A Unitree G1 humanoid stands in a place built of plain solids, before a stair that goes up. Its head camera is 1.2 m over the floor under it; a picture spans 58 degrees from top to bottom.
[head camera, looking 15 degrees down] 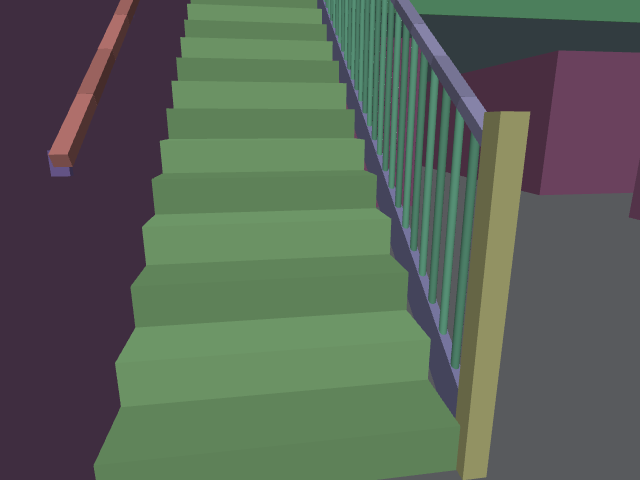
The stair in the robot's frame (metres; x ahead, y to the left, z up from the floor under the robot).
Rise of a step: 0.18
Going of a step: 0.28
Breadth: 1.20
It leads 9 degrees to the left of straight ahead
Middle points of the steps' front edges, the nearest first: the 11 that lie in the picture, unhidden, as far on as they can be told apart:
1.20 0.10 0.19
1.48 0.15 0.37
1.76 0.19 0.56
2.04 0.23 0.74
2.33 0.28 0.93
2.61 0.32 1.11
2.89 0.36 1.30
3.17 0.40 1.48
3.45 0.45 1.67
3.73 0.49 1.85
4.02 0.53 2.04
